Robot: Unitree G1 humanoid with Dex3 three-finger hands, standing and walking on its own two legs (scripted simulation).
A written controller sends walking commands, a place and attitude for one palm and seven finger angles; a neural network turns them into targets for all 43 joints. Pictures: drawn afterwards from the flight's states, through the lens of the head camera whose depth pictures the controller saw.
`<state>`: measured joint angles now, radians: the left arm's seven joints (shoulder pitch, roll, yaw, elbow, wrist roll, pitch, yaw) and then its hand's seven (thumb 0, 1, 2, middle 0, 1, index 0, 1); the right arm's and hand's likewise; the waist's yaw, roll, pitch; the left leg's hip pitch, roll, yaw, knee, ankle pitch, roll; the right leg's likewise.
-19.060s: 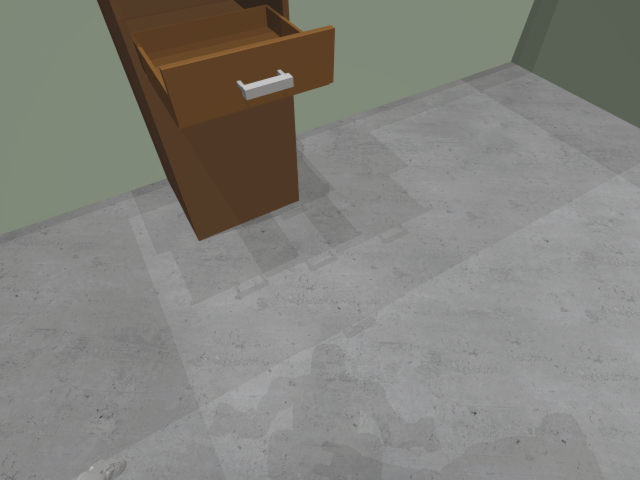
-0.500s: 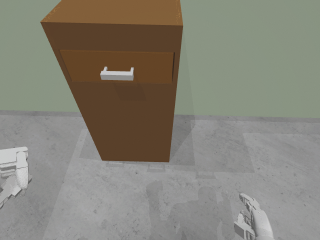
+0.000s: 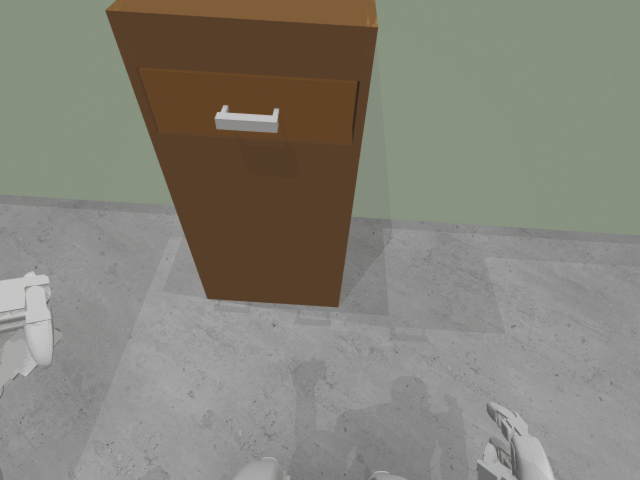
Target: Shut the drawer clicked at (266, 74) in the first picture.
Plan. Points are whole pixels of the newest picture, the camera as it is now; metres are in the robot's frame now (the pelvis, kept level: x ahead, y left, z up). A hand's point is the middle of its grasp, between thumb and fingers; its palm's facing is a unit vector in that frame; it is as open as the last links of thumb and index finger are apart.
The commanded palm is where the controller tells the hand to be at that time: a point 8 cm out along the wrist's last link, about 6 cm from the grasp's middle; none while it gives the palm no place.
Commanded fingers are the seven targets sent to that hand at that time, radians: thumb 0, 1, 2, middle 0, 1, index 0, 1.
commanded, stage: step back with the hand held close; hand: left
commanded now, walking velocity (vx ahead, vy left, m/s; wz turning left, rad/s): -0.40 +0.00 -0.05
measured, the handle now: (249, 116) +0.76 +0.18 +0.03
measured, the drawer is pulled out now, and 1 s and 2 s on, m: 0.00 0.00 0.00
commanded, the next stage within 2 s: stop stepping back and stand still in 0.32 s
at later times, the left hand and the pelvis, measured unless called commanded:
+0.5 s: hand (42, 460) +0.11 +0.19 +0.20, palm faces +0.19 -0.85 -0.48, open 3.2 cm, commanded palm +0.05 +0.25 +0.20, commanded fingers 0.00 0.90 0.90 -1.40 -1.60 -1.40 -1.60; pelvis -0.11 -0.01 +0.02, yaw -7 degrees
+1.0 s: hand out of the picture +0.03 +0.23 +0.19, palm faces +0.37 -0.85 -0.38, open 3.2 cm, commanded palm -0.01 +0.27 +0.20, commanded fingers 0.00 0.90 0.90 -1.40 -1.60 -1.40 -1.60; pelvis -0.16 +0.00 +0.02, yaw -4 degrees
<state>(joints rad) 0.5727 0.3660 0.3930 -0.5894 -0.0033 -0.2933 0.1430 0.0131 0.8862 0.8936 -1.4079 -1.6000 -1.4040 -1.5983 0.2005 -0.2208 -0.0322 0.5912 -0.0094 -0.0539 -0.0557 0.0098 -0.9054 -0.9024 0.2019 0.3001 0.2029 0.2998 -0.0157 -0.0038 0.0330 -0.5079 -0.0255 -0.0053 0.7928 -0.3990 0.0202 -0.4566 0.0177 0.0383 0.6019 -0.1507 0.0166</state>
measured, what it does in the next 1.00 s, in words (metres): walks backwards: right foot, then left foot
